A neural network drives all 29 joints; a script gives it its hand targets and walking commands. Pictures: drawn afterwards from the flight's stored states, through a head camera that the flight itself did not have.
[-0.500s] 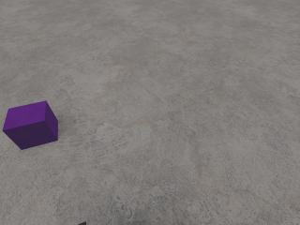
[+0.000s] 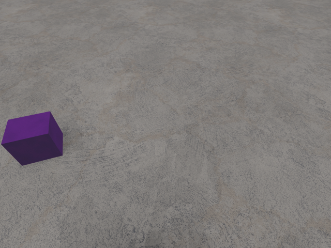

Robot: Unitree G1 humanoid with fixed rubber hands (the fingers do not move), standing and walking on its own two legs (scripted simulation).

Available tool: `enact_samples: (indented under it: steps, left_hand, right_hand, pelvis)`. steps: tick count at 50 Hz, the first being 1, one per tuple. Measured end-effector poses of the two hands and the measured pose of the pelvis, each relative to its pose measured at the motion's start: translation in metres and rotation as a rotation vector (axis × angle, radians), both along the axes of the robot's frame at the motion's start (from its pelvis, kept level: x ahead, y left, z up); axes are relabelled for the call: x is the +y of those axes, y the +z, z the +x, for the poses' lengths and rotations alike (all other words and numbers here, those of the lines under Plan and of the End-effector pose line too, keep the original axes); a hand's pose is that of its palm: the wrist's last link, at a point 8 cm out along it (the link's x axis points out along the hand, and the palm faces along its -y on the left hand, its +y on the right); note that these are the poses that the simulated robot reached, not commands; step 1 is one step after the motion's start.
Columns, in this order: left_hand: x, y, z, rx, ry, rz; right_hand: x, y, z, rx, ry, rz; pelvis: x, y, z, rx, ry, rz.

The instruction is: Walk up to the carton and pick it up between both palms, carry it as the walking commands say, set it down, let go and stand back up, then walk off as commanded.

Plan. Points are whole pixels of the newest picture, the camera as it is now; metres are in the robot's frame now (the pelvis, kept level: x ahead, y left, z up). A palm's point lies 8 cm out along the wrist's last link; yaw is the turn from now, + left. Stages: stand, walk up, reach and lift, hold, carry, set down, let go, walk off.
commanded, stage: stand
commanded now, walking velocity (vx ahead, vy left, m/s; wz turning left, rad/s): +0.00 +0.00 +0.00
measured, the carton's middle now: (36, 138) +0.95 +0.96 -0.64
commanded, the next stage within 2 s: walk up in 0.20 s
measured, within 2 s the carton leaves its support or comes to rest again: neither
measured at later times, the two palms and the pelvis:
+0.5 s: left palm out of the picture +0.02 +0.25 -0.13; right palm out of the picture +0.03 -0.23 -0.13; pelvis +0.00 +0.01 +0.00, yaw +3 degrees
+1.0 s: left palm out of the picture +0.06 +0.36 -0.08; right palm out of the picture +0.12 -0.14 -0.11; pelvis +0.01 +0.08 +0.02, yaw +20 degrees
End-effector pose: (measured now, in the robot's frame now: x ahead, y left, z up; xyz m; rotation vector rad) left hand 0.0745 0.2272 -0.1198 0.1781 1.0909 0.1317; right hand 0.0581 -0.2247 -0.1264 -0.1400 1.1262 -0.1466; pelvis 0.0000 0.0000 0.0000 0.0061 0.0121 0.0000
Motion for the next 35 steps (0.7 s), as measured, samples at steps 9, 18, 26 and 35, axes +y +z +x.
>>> enact_samples:
  steps: [9,18,26,35]
  left_hand:
    - [0.007,-0.002,-0.013,0.043,0.035,0.003]
    - [0.005,-0.006,-0.030,0.111,0.048,-0.011]
    - [0.032,-0.011,-0.055,0.149,0.170,0.054]
    - [0.078,-0.018,-0.096,0.144,0.296,0.065]
  right_hand:
    - [0.004,-0.001,0.007,0.008,-0.002,-0.006]
    - [0.002,-0.003,-0.014,0.085,-0.024,-0.009]
    - [-0.007,-0.008,-0.021,0.145,0.035,-0.039]
    - [0.009,0.012,0.038,0.058,0.181,-0.123]
  pelvis:
    - [0.006,0.002,0.004,-0.006,0.001,-0.003]
    - [0.007,0.006,0.004,-0.015,0.003,-0.002]
    - [0.007,-0.001,-0.004,-0.011,0.070,-0.029]
    - [0.037,-0.003,-0.011,0.010,0.194,-0.028]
